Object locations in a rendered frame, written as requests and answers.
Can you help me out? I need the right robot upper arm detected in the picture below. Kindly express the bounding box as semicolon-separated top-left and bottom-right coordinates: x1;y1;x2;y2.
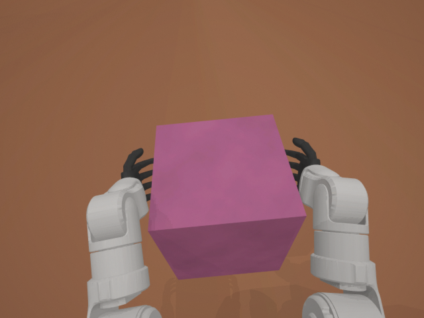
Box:
302;292;383;318

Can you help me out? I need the robot right hand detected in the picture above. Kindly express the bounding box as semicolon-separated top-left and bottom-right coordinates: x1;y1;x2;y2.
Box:
285;138;321;191

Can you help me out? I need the robot left forearm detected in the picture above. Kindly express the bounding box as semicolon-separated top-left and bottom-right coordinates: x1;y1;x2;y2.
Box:
86;178;150;318

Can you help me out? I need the robot left hand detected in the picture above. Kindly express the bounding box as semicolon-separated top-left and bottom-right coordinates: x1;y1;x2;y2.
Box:
121;148;154;201

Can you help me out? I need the left robot upper arm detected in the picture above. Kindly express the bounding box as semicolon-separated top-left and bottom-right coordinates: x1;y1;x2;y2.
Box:
97;305;162;318

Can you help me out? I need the carton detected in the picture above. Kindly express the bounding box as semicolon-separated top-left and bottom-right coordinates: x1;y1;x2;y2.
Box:
148;114;307;280

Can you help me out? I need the robot right forearm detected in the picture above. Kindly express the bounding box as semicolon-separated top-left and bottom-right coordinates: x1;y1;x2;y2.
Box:
299;165;385;318

